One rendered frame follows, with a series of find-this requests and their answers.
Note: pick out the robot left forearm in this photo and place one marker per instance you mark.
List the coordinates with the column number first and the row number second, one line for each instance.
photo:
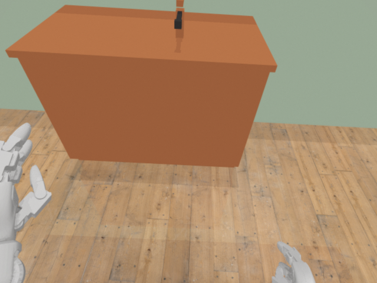
column 12, row 269

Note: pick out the tap lever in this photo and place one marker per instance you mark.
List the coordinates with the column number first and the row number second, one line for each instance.
column 178, row 20

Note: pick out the counter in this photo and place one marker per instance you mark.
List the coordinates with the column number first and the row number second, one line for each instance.
column 122, row 85

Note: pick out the right robot hand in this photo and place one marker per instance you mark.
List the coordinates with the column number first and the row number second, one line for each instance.
column 299, row 272

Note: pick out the left robot hand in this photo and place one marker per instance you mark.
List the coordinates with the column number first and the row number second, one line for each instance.
column 13, row 154

